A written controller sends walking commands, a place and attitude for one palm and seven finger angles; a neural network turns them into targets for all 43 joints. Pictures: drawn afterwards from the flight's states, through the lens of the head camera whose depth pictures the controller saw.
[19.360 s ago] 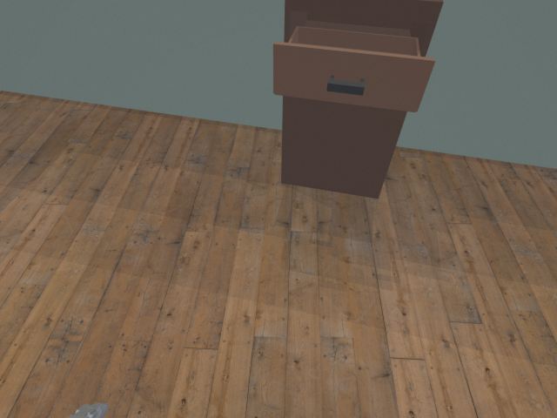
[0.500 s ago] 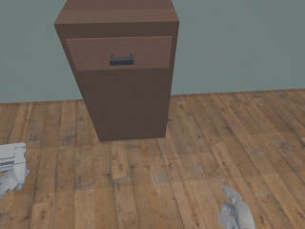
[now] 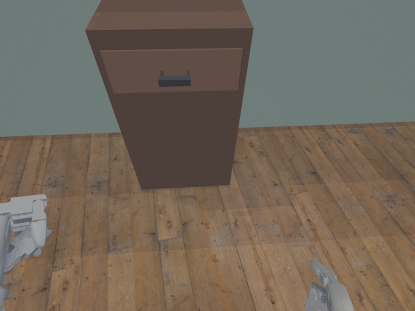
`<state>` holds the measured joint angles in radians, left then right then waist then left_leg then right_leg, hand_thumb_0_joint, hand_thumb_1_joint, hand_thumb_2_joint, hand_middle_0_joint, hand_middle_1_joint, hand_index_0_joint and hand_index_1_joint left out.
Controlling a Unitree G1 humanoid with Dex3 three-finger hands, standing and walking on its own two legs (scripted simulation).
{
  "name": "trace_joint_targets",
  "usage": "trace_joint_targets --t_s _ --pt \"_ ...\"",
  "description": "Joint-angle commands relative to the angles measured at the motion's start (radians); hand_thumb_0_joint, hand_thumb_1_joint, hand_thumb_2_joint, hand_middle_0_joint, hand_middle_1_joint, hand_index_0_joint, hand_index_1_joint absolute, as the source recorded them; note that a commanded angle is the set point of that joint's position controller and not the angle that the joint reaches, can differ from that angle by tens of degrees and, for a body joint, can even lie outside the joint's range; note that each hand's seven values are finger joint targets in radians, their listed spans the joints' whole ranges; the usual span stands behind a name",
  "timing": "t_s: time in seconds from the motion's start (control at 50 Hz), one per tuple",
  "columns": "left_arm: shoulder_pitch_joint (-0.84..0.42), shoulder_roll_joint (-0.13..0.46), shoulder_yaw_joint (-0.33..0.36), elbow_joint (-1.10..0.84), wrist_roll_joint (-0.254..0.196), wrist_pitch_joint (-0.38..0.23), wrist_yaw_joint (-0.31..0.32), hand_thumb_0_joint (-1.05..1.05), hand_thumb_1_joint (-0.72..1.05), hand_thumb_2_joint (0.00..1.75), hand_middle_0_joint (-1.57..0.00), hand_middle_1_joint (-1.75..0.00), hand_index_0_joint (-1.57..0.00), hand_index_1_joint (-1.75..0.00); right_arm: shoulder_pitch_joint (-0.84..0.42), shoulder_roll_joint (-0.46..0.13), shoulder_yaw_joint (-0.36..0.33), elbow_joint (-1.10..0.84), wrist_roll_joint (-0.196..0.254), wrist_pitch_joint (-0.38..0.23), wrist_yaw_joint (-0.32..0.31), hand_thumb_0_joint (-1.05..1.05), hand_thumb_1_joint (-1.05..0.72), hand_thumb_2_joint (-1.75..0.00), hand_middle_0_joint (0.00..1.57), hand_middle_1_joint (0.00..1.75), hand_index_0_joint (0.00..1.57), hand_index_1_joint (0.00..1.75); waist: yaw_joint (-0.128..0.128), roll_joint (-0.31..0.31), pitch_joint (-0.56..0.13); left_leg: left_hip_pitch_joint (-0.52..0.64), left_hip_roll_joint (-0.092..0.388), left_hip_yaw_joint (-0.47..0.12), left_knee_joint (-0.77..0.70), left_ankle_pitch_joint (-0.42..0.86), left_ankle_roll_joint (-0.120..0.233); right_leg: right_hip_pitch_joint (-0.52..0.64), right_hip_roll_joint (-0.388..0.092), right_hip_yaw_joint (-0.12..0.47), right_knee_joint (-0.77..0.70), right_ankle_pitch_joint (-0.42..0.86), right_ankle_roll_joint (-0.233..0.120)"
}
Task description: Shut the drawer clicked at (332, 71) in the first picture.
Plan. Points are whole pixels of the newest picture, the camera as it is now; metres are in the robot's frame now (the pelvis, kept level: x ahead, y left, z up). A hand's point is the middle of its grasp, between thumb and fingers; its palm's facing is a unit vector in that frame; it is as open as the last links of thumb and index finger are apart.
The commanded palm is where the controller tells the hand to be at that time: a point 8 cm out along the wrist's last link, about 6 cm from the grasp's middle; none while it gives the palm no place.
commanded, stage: let the arm hang, fingers relaxed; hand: left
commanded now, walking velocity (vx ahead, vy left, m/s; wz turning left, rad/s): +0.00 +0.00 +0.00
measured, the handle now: (174, 77) +0.82 +0.16 -0.02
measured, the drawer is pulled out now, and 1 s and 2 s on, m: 0.00 0.00 0.00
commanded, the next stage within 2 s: look to check the result in 1.08 s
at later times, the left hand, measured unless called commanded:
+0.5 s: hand out of the picture -0.07 +0.19 -0.17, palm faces +0.03 -0.97 -0.24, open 4.6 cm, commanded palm none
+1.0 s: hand out of the picture -0.01 +0.15 -0.18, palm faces +0.04 -0.98 -0.17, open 7.3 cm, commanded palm none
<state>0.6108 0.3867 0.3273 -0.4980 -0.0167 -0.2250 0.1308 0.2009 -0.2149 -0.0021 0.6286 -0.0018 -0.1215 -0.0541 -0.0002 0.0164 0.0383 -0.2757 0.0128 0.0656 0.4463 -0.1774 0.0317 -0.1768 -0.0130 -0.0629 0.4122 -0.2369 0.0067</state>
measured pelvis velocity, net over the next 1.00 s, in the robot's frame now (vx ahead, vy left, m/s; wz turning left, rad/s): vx -0.01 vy -0.01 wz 0.00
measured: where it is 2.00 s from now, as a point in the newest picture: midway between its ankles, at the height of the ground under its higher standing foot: outside the picture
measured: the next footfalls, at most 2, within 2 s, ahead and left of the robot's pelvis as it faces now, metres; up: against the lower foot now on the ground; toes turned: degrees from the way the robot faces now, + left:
none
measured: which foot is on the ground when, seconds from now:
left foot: down 0.00-1.00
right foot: down 0.00-1.00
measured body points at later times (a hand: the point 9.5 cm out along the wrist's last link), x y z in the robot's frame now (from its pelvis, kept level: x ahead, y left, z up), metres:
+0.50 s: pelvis -0.01 +0.00 +0.00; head +0.02 +0.00 +0.45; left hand -0.07 +0.24 -0.15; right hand -0.03 -0.24 -0.16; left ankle +0.04 +0.10 -0.74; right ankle -0.01 -0.12 -0.74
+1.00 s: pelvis -0.01 -0.01 +0.00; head +0.00 -0.01 +0.45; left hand -0.02 +0.20 -0.16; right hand -0.03 -0.21 -0.17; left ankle +0.04 +0.10 -0.74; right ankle -0.01 -0.12 -0.74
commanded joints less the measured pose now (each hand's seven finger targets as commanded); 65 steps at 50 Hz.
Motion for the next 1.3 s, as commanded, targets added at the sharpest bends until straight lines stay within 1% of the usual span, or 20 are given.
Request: trace_joint_targets --t_s 0.0,0.02,0.04,0.08,0.1,0.12,0.16,0.2,0.24,0.3,0.44,0.56,0.6,0.68,0.86,0.96,1.0,1.08,1.14,1.28 --pt "-0.14 -0.014 -0.217 0.648 0.046 0.2 -0.128 0.0 0.9 0.9 -1.32 -1.51 -1.32 -1.51 -0.031 -0.218 -0.075 0.058 0.011 0.03 0.068 0.0 -0.9 -0.9 0.2 0.3 0.2 0.3 -0.017 0.005 -0.151 0.042 0.118 -0.133 0.082 0.214 0.015 -0.133 -0.089 0.06 0.094 0.05 -0.036" --pt "-0.175 -0.011 -0.226 0.695 0.052 0.202 -0.128 0.0 0.9 0.9 -1.28 -1.47 -1.28 -1.47 -0.03 -0.207 -0.068 0.052 0.001 0.046 0.067 0.0 -0.9 -0.9 0.2 0.3 0.2 0.3 -0.013 -0.06 -0.148 0.022 0.125 -0.155 0.067 0.209 0.031 -0.12 -0.068 0.062 0.11 0.028 -0.037" --pt "-0.2 -0.005 -0.233 0.748 0.051 0.206 -0.128 0.0 0.9 0.9 -1.24 -1.43 -1.24 -1.43 -0.04 -0.216 -0.059 0.055 -0.006 0.056 0.064 0.0 -0.9 -0.9 0.2 0.3 0.2 0.3 -0.007 -0.113 -0.134 -0.009 0.128 -0.176 0.052 0.172 0.045 -0.099 -0.068 0.06 0.105 0.012 -0.039" --pt "-0.274 0.016 -0.242 0.88 0.052 0.211 -0.128 0.0 0.9 0.9 -1.16 -1.34 -1.16 -1.34 -0.059 -0.219 -0.054 0.082 -0.016 0.075 0.06 0.0 -0.9 -0.9 0.2 0.3 0.2 0.3 -0.003 -0.21 -0.1 -0.019 0.099 -0.167 0.052 0.129 0.038 -0.092 -0.09 0.092 0.062 0.034 -0.057" --pt "-0.304 0.016 -0.249 0.954 0.05 0.215 -0.126 0.0 0.9 0.9 -1.12 -1.3 -1.12 -1.3 -0.057 -0.212 -0.052 0.104 -0.019 0.085 0.058 0.0 -0.9 -0.9 0.2 0.3 0.2 0.3 -0.007 -0.202 -0.089 -0.002 0.085 -0.156 0.055 0.126 0.032 -0.101 -0.104 0.103 0.046 0.045 -0.066" --pt "-0.323 0.012 -0.259 1.026 0.047 0.221 -0.122 0.0 0.9 0.9 -1.08 -1.25 -1.08 -1.25 -0.053 -0.196 -0.046 0.123 -0.022 0.096 0.058 0.0 -0.9 -0.9 0.2 0.3 0.2 0.3 -0.008 -0.158 -0.077 0.013 0.08 -0.148 0.044 0.136 0.024 -0.104 -0.107 0.105 0.042 0.045 -0.067" --pt "-0.336 -0.018 -0.28 1.157 0.04 0.232 -0.117 0.0 0.9 0.9 -1.0 -1.17 -1.0 -1.17 -0.045 -0.152 -0.029 0.177 -0.025 0.111 0.056 0.0 -0.9 -0.9 0.2 0.3 0.2 0.3 -0.005 -0.019 -0.056 0.01 0.084 -0.151 -0.011 0.096 0.02 -0.087 -0.095 0.102 0.031 0.001 -0.053" --pt "-0.334 -0.026 -0.292 1.269 0.035 0.233 -0.116 0.0 0.9 0.9 -0.92 -1.08 -0.92 -1.08 -0.038 -0.137 -0.023 0.226 -0.023 0.119 0.05 0.0 -0.9 -0.9 0.2 0.3 0.2 0.3 -0.003 0.072 -0.028 -0.009 0.087 -0.161 -0.065 -0.007 0.015 -0.072 -0.082 0.103 0.0 -0.067 -0.048" --pt "-0.316 -0.036 -0.295 1.36 0.033 0.23 -0.115 0.0 0.9 0.9 -0.84 -0.99 -0.84 -0.99 -0.02 -0.121 -0.022 0.269 -0.019 0.124 0.045 0.0 -0.9 -0.9 0.2 0.3 0.2 0.3 0.001 0.081 -0.018 -0.012 0.084 -0.163 -0.088 -0.083 0.012 -0.06 -0.083 0.105 -0.039 -0.093 -0.049" --pt "-0.285 -0.073 -0.285 1.455 0.034 0.225 -0.112 0.0 0.9 0.9 -0.72 -0.86 -0.72 -0.86 0.028 -0.091 -0.029 0.324 -0.023 0.128 0.034 0.0 -0.9 -0.9 0.2 0.3 0.2 0.3 -0.001 0.145 -0.027 0.008 0.081 -0.157 -0.106 -0.152 0.011 -0.053 -0.082 0.102 -0.073 -0.097 -0.063" --pt "-0.262 -0.085 -0.305 1.583 0.026 0.215 -0.109 0.0 0.9 0.9 -0.44 -0.56 -0.44 -0.56 0.125 -0.074 -0.033 0.426 -0.011 0.125 0.023 0.0 -0.9 -0.9 0.2 0.3 0.2 0.3 -0.009 0.0 -0.005 0.066 0.096 -0.148 -0.101 -0.053 0.015 -0.062 -0.087 0.079 -0.098 -0.054 -0.063" --pt "-0.227 -0.125 -0.311 1.632 0.024 0.217 -0.099 0.0 0.9 0.9 -0.2 -0.3 -0.2 -0.3 0.167 -0.033 -0.027 0.476 -0.011 0.125 0.018 0.0 -0.9 -0.9 0.2 0.3 0.2 0.3 -0.007 -0.027 0.024 0.081 0.094 -0.127 -0.106 -0.021 0.014 -0.071 -0.088 0.076 -0.095 -0.051 -0.058" --pt "-0.223 -0.135 -0.311 1.64 0.024 0.219 -0.097 0.0 0.9 0.9 -0.2 -0.3 -0.2 -0.3 0.175 -0.021 -0.026 0.487 -0.012 0.127 0.018 0.0 -0.9 -0.9 0.2 0.3 0.2 0.3 -0.007 -0.038 0.048 0.071 0.091 -0.124 -0.11 -0.038 0.013 -0.084 -0.087 0.076 -0.096 -0.069 -0.056" --pt "-0.217 -0.155 -0.309 1.643 0.025 0.221 -0.093 0.0 0.9 0.9 -0.2 -0.3 -0.2 -0.3 0.184 0.005 -0.024 0.5 -0.014 0.127 0.017 0.0 -0.9 -0.9 0.2 0.3 0.2 0.3 -0.006 -0.021 0.074 0.056 0.087 -0.122 -0.118 -0.059 0.012 -0.097 -0.083 0.078 -0.093 -0.083 -0.054" --pt "-0.223 -0.185 -0.301 1.633 0.026 0.217 -0.089 0.0 0.9 0.9 -0.2 -0.3 -0.2 -0.3 0.19 0.035 -0.027 0.504 -0.016 0.121 0.014 0.0 -0.9 -0.9 0.2 0.3 0.2 0.3 -0.006 -0.003 0.084 0.044 0.084 -0.116 -0.116 -0.037 0.009 -0.091 -0.078 0.081 -0.083 -0.045 -0.052" --pt "-0.223 -0.188 -0.298 1.631 0.027 0.216 -0.091 0.0 0.9 0.9 -0.2 -0.3 -0.2 -0.3 0.192 0.035 -0.029 0.501 -0.016 0.12 0.012 0.0 -0.9 -0.9 0.2 0.3 0.2 0.3 -0.007 0.013 0.083 0.044 0.085 -0.114 -0.116 -0.044 0.01 -0.089 -0.077 0.083 -0.086 -0.042 -0.053" --pt "-0.224 -0.189 -0.298 1.631 0.026 0.214 -0.091 0.0 0.9 0.9 -0.2 -0.3 -0.2 -0.3 0.194 0.031 -0.03 0.5 -0.016 0.119 0.011 0.0 -0.9 -0.9 0.2 0.3 0.2 0.3 -0.007 -0.005 0.076 0.052 0.084 -0.111 -0.111 -0.034 0.008 -0.087 -0.078 0.085 -0.089 -0.041 -0.054" --pt "-0.227 -0.185 -0.295 1.633 0.025 0.213 -0.091 0.0 0.9 0.9 -0.2 -0.3 -0.2 -0.3 0.192 0.027 -0.031 0.501 -0.014 0.115 0.01 0.0 -0.9 -0.9 0.2 0.3 0.2 0.3 -0.008 0.01 0.042 0.081 0.089 -0.113 -0.105 0.007 0.011 -0.069 -0.079 0.082 -0.082 -0.011 -0.053" --pt "-0.224 -0.183 -0.296 1.637 0.025 0.211 -0.091 0.0 0.9 0.9 -0.2 -0.3 -0.2 -0.3 0.187 0.024 -0.031 0.502 -0.013 0.116 0.009 0.0 -0.9 -0.9 0.2 0.3 0.2 0.3 -0.008 -0.019 0.048 0.089 0.09 -0.106 -0.097 0.026 0.009 -0.07 -0.083 0.081 -0.089 -0.004 -0.053" --pt "-0.233 -0.175 -0.297 1.641 0.024 0.211 -0.091 0.0 0.9 0.9 -0.2 -0.3 -0.2 -0.3 0.178 0.018 -0.03 0.507 -0.014 0.119 0.01 0.0 -0.9 -0.9 0.2 0.3 0.2 0.3 -0.011 -0.011 0.066 0.088 0.086 -0.1 -0.095 0.011 0.005 -0.079 -0.084 0.091 -0.105 -0.029 -0.056"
